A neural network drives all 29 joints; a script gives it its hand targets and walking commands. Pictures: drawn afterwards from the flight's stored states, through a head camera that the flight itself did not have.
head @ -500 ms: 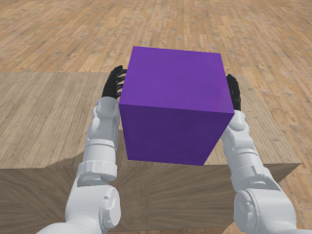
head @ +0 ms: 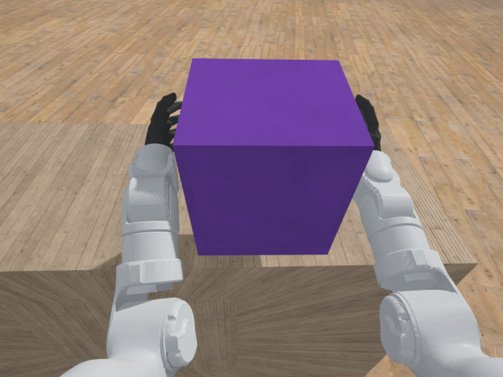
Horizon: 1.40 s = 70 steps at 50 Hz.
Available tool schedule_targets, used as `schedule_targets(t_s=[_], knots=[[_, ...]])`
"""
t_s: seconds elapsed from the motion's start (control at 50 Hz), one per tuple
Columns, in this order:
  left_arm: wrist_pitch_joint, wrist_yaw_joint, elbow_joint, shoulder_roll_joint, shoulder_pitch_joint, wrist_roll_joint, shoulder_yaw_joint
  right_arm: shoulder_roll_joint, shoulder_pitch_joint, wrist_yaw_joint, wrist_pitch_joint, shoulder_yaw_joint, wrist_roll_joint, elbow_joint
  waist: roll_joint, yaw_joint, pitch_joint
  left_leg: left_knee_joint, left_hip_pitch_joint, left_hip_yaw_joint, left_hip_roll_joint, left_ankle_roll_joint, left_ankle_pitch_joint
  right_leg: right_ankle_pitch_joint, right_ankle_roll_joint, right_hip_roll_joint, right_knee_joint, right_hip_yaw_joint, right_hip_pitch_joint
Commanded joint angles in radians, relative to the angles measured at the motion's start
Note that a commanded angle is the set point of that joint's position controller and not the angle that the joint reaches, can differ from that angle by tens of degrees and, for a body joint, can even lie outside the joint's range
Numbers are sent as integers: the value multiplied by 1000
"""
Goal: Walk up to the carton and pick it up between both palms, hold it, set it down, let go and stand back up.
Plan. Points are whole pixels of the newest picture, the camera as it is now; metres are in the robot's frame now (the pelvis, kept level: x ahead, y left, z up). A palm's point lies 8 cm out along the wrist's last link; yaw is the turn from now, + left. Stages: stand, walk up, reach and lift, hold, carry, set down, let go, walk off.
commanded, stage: reach and lift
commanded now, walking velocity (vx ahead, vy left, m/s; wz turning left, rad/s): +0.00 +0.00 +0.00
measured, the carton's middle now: (264, 163) +0.38 -0.02 +0.18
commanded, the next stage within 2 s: hold in 1.32 s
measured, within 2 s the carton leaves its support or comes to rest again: neither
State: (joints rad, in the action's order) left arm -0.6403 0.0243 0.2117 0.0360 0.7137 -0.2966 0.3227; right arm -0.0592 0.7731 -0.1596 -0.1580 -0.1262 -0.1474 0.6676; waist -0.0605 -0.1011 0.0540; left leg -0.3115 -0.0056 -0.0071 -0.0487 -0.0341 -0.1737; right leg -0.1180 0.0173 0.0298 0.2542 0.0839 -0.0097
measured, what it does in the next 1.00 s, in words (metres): stands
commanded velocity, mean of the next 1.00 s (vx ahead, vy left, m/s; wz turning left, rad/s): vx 0.00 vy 0.00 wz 0.00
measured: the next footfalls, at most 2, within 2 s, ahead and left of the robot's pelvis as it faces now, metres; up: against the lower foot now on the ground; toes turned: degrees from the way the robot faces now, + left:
none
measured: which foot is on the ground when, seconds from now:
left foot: down 0.00-1.00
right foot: down 0.00-1.00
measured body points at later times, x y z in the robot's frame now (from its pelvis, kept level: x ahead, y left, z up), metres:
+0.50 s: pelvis +0.00 +0.00 +0.00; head -0.06 +0.03 +0.44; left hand +0.40 +0.14 +0.24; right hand +0.39 -0.17 +0.24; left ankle +0.01 +0.14 -0.75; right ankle +0.02 -0.13 -0.75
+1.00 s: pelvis +0.01 +0.00 +0.00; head -0.06 +0.02 +0.44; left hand +0.40 +0.15 +0.26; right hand +0.40 -0.16 +0.28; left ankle +0.01 +0.14 -0.75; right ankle +0.02 -0.13 -0.75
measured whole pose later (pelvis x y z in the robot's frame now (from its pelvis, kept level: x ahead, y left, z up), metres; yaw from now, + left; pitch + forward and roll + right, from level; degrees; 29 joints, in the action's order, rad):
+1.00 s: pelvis +0.01 +0.00 +0.00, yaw +0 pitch -6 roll -1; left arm -0.86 0.01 0.26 -0.07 0.83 -0.20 0.31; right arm -0.15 0.97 -0.27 -0.48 -0.01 -0.35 0.68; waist -0.01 -0.10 -0.07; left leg -0.37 0.05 -0.03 -0.05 -0.04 -0.22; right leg -0.14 0.02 0.01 0.28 0.07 0.03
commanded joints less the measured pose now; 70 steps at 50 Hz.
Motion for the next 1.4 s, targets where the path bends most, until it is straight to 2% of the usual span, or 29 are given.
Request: schedule_targets(t_s=[0.0, 0.02, 0.04, 0.08, 0.14, 0.22, 0.24, 0.3, 0.32, 0.34, 0.42, 0.48, 0.6, 0.66, 0.74, 0.76, 0.78, 0.8, 0.84, 0.88, 0.94, 1.04, 1.06, 1.14, 1.16, 1.2, 1.32, 1.34, 1.38], knots=[[39, 117, -32, 510, 752, 86, -443, 549, 818, 70, 8, 317, -35, -253, 38, -13, -408, 34, -17, 61, 110, 30, 86, 94, 55, -69, 4, 28, -123], [41, 116, -63, 523, 756, 105, -445, 556, 840, 74, 8, 329, -30, -261, 54, -3, -453, 33, -23, 55, 108, 35, 107, 98, 50, -78, 14, 28, -130], [45, 110, -91, 547, 802, 142, -502, 560, 845, 75, 13, 333, -50, -283, 96, -27, -519, 5, -59, 53, 107, 12, 166, 138, 39, -80, 20, 36, -114], [45, 98, -58, 549, 799, 139, -482, 562, 850, 73, -8, 334, -51, -261, 88, -46, -519, -1, -72, 42, 106, 14, 170, 145, 43, -82, 16, 31, -102], [21, 105, -40, 521, 740, 121, -447, 568, 840, 58, -47, 366, -87, -254, 36, -14, -478, -7, -44, 34, 108, 25, 224, 212, 46, -84, 31, 15, -131], [4, 114, -42, 535, 770, 143, -462, 570, 886, 59, -70, 361, -105, -271, 57, -22, -512, -15, -53, 35, 105, 5, 245, 193, 37, -102, 27, 26, -133], [15, 107, -114, 546, 808, 166, -486, 588, 888, 61, -69, 384, -113, -291, 64, -23, -559, -20, -53, 34, 106, 12, 269, 215, 37, -95, 41, 16, -134], [-18, 105, -22, 513, 829, 132, -438, 563, 876, 63, -107, 351, -119, -188, 84, -15, -424, 11, -23, 41, 102, 6, 165, 93, 42, -97, 13, 19, -99], [-11, 101, -98, 525, 862, 145, -453, 575, 908, 65, -95, 378, -138, -255, 80, -1, -508, 1, -44, 34, 98, 4, 215, 135, 39, -105, 26, 25, -114], [-17, 99, -28, 512, 851, 137, -435, 562, 923, 66, -108, 361, -125, -223, 65, 3, -478, 6, -15, 33, 99, 14, 178, 111, 35, -99, 21, 15, -104], [-27, 90, -30, 524, 878, 153, -434, 567, 965, 70, -122, 356, -146, -218, 85, 14, -512, -2, -11, 36, 104, 12, 190, 114, 30, -100, 27, 6, -116], [-34, 85, -29, 537, 891, 181, -455, 578, 955, 60, -145, 361, -179, -221, 85, -11, -531, -15, -32, 25, 96, -1, 240, 142, 33, -111, 25, 15, -125], [-60, 89, 9, 494, 947, 176, -394, 606, 993, 55, -215, 360, -203, -153, 67, 14, -468, 19, 68, 34, 110, 17, 122, 97, 40, -98, 29, -16, -141], [-51, 83, -48, 520, 984, 221, -448, 619, 1016, 39, -224, 386, -243, -216, 76, -15, -578, -22, 14, 13, 111, 3, 242, 200, 44, -110, 37, -19, -142], [-72, 92, -72, 505, 903, 217, -448, 623, 967, 14, -260, 436, -298, -276, 81, -12, -589, -47, -14, 19, 116, -9, 310, 295, 48, -114, 57, -14, -177], [-88, 96, -38, 500, 881, 214, -448, 603, 979, 6, -270, 440, -302, -287, 81, -19, -552, -41, 9, 15, 114, -9, 298, 270, 49, -121, 48, -17, -171], [-82, 96, -128, 513, 959, 237, -475, 605, 1011, 9, -269, 445, -313, -310, 113, -16, -606, -48, -3, 11, 108, -17, 316, 249, 37, -120, 53, -25, -168], [-95, 95, -65, 507, 950, 232, -466, 596, 987, 9, -290, 437, -311, -260, 108, -32, -545, -44, 20, 4, 106, -11, 280, 222, 42, -116, 44, -23, -149], [-104, 96, -61, 495, 926, 224, -442, 590, 995, 12, -306, 433, -318, -270, 92, -6, -533, -30, 25, 2, 101, -7, 275, 194, 38, -120, 45, -22, -144], [-107, 99, -92, 493, 978, 237, -455, 600, 986, 15, -323, 426, -320, -227, 108, -13, -503, -28, 44, 3, 102, -17, 258, 184, 35, -118, 47, -31, -144], [-99, 89, -173, 508, 1017, 273, -504, 611, 1023, 10, -321, 464, -359, -331, 120, -18, -639, -71, -17, -13, 102, -31, 378, 302, 39, -129, 67, -32, -158], [-124, 92, -107, 491, 1044, 254, -455, 599, 1054, 12, -362, 425, -365, -258, 122, -9, -560, -32, 53, -4, 101, -21, 240, 173, 33, -125, 51, -32, -134], [-128, 90, -66, 488, 1022, 249, -434, 609, 1059, 17, -364, 429, -372, -251, 94, 21, -538, -26, 75, -8, 98, -5, 220, 154, 35, -128, 49, -34, -111], [-127, 93, -36, 466, 1068, 269, -417, 606, 1090, 16, -382, 394, -358, -215, 90, -2, -543, -12, 96, 2, 106, -2, 165, 127, 36, -117, 41, -49, -107], [-120, 89, -71, 461, 1107, 270, -425, 625, 1104, 20, -382, 399, -381, -219, 111, 12, -591, -16, 61, 3, 107, -8, 174, 133, 40, -118, 46, -46, -108], [-139, 100, 38, 452, 1088, 240, -369, 589, 1085, 18, -399, 352, -352, -131, 106, 0, -477, 8, 128, 3, 106, 4, 98, 69, 35, -107, 31, -52, -97], [-129, 110, 101, 409, 1126, 235, -302, 623, 1152, 15, -415, 369, -378, -121, 59, 45, -517, 4, 155, 15, 116, 18, 94, 97, 41, -106, 41, -56, -136], [-125, 108, 81, 401, 1118, 238, -298, 619, 1141, 16, -418, 378, -380, -131, 39, 45, -547, 1, 152, 7, 114, 22, 109, 111, 47, -112, 47, -46, -146], [-120, 104, 69, 419, 1155, 273, -339, 609, 1120, 12, -427, 343, -384, -88, 91, 14, -542, -8, 126, 15, 114, 3, 132, 128, 40, -105, 38, -62, -104]])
